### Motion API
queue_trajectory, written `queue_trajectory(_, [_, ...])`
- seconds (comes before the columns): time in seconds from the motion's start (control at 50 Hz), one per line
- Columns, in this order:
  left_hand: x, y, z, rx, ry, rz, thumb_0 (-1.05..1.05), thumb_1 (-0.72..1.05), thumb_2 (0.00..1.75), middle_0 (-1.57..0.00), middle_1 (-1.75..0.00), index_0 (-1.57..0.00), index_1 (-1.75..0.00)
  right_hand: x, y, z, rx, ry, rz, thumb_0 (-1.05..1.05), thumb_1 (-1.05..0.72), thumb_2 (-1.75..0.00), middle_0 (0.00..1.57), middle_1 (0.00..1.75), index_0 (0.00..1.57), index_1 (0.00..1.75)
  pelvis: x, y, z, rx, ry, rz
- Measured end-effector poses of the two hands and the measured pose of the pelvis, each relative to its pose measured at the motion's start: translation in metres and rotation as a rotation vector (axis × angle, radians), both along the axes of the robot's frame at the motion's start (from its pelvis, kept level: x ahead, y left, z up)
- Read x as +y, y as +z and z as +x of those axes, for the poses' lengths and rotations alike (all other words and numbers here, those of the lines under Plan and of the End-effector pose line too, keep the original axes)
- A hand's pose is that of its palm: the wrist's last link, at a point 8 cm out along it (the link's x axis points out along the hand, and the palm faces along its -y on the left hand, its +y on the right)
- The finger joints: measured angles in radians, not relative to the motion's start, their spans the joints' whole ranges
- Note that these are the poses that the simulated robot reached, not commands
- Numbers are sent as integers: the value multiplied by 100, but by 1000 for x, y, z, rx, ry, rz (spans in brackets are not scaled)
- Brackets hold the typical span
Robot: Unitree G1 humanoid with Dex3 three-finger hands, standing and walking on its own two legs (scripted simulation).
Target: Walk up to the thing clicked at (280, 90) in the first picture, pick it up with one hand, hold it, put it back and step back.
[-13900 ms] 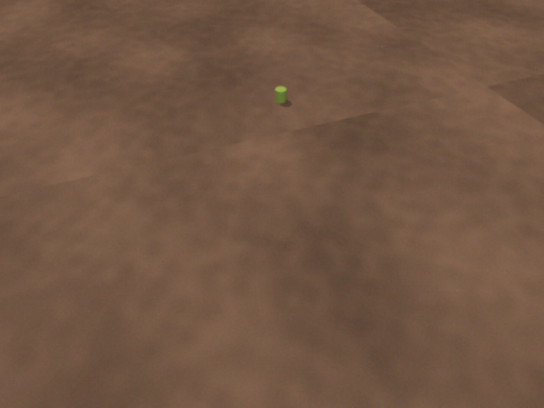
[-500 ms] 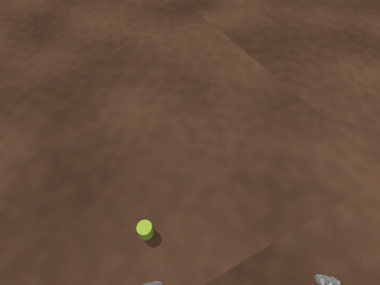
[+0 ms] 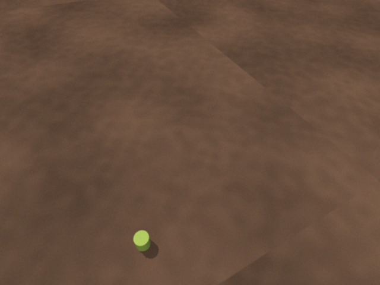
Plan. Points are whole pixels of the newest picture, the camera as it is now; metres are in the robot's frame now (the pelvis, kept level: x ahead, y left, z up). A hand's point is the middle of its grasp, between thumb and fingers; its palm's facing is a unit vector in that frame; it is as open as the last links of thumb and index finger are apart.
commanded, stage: walk up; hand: left
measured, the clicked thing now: (142, 240) +0.46 +0.24 -0.74
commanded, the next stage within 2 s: none
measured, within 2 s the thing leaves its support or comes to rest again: neither
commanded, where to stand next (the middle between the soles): +0.08 -0.01 m, yaw +1 degrees
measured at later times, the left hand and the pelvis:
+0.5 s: hand out of the picture +0.07 +0.26 -0.16, palm faces +0.00 -0.94 -0.35, open 7.3 cm; pelvis +0.02 -0.01 +0.00, yaw +1 degrees
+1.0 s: hand (89, 259) +0.22 +0.26 -0.17, palm faces -0.02 -0.91 -0.41, open 7.3 cm; pelvis +0.10 +0.00 -0.03, yaw +1 degrees
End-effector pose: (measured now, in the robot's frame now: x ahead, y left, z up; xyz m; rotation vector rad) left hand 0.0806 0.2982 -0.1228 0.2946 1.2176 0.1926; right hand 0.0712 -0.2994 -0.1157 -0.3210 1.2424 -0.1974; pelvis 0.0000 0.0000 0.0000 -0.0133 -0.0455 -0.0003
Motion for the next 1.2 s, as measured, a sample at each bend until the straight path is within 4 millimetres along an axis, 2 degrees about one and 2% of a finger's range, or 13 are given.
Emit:
queue_trajectory(0.16, [1, -3, -14, 43, 13, -2, 0, 91, 90, -20, -30, -21, -30, 1, 0, 3, 4, -1, 0, 1, -90, -90, 20, 30, 20, 30, 1, 0, 2, 7, 2, -2])
queue_trajectory(0.38, [1, -1, -22, 60, 37, 6, 0, 91, 90, -20, -30, -21, -30, 5, -2, 20, -17, 21, 20, 1, -90, -90, 20, 30, 21, 30, -1, 1, 7, 14, 12, 3])
queue_trajectory(0.46, [2, 5, -21, 41, 25, 16, 0, 91, 90, -20, -30, -21, -30, 0, 0, 25, -34, 30, 31, 1, -90, -90, 20, 30, 21, 30, -4, 2, 18, 21, 10, 15])
queue_trajectory(0.52, [6, 3, -21, 31, 25, 36, 0, 91, 90, -20, -30, -21, -30, -9, -4, 29, -38, 30, 15, 1, -90, -90, 20, 30, 21, 30, -5, -5, 26, 13, 11, 9])
queue_trajectory(0.62, [20, -3, -17, 48, 53, 41, 0, 91, 90, -20, -30, -21, -30, -12, -4, 45, -18, 34, -20, 1, -90, -90, 20, 30, 20, 30, 5, -11, 52, 1, 26, -10])
queue_trajectory(0.7, [31, -10, 3, 84, 47, 42, 0, 91, 90, -20, -30, -21, -30, -5, 1, 61, -42, 29, -39, 1, -91, -90, 20, 30, 20, 30, 13, -13, 71, 5, 15, 11])
queue_trajectory(0.82, [29, -2, 62, 15, 9, 43, 0, 91, 90, -20, -30, -20, -30, -4, 10, 66, -13, 22, -61, 1, -90, -90, 20, 30, 21, 30, 11, -6, 91, 2, 20, 3])
queue_trajectory(0.88, [23, -3, 91, -20, -12, 51, 0, 91, 90, -20, -30, -20, -30, -8, 2, 74, 7, 3, -63, 1, -90, -90, 20, 30, 21, 30, 7, -11, 98, -7, 14, 6])
queue_trajectory(0.98, [10, -7, 128, -76, -32, 87, 0, 91, 90, -20, -30, -21, -30, -17, -26, 100, -5, -34, -32, 1, -90, -90, 20, 30, 21, 30, -4, -28, 105, -13, 17, 12])
queue_trajectory(1.04, [3, -2, 139, -109, -58, 90, 0, 91, 90, -20, -30, -21, -30, -14, -33, 114, -19, -21, -22, 1, -90, -90, 20, 30, 20, 30, -3, -28, 98, -7, 22, 17])
queue_trajectory(1.1, [3, 3, 145, -146, -69, 98, 0, 91, 89, -20, -30, -21, -30, -8, -34, 120, -36, 12, -18, 1, -90, -90, 20, 30, 20, 30, 1, -29, 88, 10, 32, 17])
queue_trajectory(1.2, [14, -1, 138, -210, -61, 101, 0, 90, 89, -20, -30, -21, -31, 2, -35, 110, -31, 74, -44, 1, -90, -90, 20, 30, 20, 30, 12, -36, 68, 23, 64, 9])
